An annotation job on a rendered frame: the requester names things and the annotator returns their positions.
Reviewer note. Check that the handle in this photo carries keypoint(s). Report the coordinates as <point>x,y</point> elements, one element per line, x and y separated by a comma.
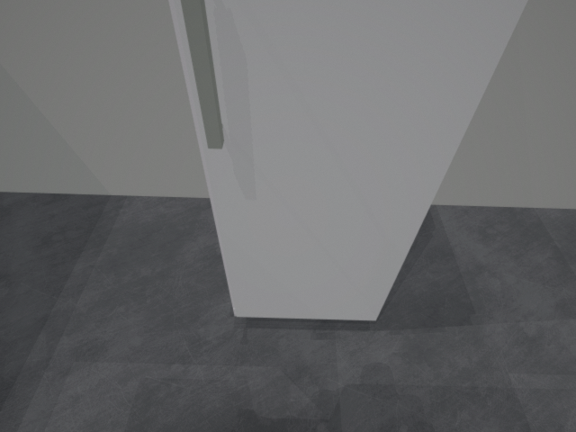
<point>195,20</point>

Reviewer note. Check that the fridge door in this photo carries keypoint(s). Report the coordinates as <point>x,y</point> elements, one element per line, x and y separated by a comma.
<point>340,119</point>

